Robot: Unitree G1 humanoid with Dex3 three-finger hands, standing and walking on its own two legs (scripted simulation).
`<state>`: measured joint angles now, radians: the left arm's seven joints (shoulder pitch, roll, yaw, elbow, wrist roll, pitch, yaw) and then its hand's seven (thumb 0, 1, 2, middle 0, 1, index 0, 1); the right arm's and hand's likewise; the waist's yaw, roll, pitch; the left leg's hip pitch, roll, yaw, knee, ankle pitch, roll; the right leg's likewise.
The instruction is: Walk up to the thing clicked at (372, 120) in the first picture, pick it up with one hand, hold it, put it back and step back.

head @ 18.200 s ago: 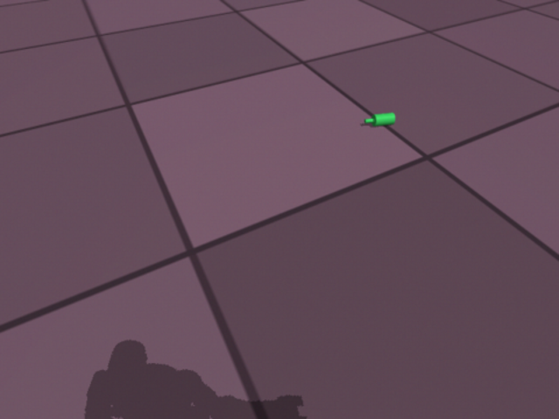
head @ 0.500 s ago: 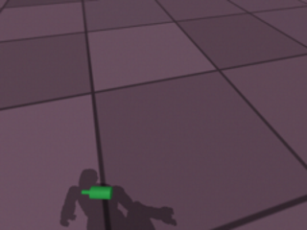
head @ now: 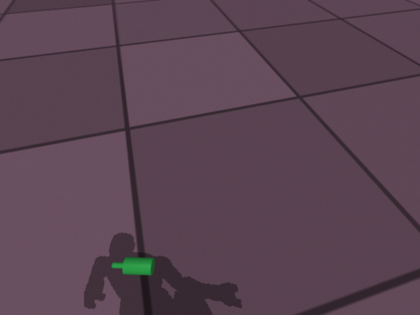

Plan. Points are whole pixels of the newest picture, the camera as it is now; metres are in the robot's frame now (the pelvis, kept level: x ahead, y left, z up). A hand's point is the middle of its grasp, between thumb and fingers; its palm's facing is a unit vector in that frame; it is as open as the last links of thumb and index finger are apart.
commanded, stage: stand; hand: left
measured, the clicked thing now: (132, 265) +0.48 +0.37 -0.75
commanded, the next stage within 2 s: walk up in 0.12 s
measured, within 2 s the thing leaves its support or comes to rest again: neither
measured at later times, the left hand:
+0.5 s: hand out of the picture +0.05 +0.42 -0.17, palm faces +0.00 -0.87 -0.49, open 7.3 cm
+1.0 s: hand out of the picture +0.15 +0.38 -0.16, palm faces -0.06 -0.92 -0.39, open 7.3 cm
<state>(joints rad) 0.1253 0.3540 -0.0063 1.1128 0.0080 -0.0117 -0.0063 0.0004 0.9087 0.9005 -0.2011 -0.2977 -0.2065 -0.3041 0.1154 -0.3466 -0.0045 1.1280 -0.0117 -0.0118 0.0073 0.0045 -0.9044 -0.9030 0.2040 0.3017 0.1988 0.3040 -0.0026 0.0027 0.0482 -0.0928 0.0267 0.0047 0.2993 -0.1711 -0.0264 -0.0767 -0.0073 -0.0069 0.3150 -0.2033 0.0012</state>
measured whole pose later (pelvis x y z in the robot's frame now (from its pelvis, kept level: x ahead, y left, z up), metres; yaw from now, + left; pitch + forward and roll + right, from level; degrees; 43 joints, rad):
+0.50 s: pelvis +0.03 +0.10 -0.03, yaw +1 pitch -4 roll +0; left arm 0.27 0.47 0.07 0.97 0.03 0.00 0.03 0.00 0.91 0.90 -0.20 -0.30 -0.21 -0.30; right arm 0.19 -0.39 -0.11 0.94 -0.05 0.04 0.06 0.01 -0.91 -0.90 0.20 0.30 0.20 0.30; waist 0.03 0.00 0.15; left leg -0.34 0.04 -0.02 0.68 -0.26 -0.04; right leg -0.20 -0.12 0.08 0.76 -0.48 0.00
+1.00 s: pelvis +0.05 +0.11 -0.02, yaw -2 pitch -3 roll +1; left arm 0.16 0.37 0.05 0.88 0.04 0.02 -0.02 0.00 0.91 0.90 -0.20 -0.30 -0.21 -0.30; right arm 0.13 -0.40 -0.05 0.90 0.01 0.01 -0.03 0.01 -0.90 -0.90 0.21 0.30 0.20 0.30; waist 0.02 0.00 0.15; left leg -0.35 -0.03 -0.03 0.93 -0.57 0.03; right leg -0.27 0.01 -0.01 0.66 -0.34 -0.06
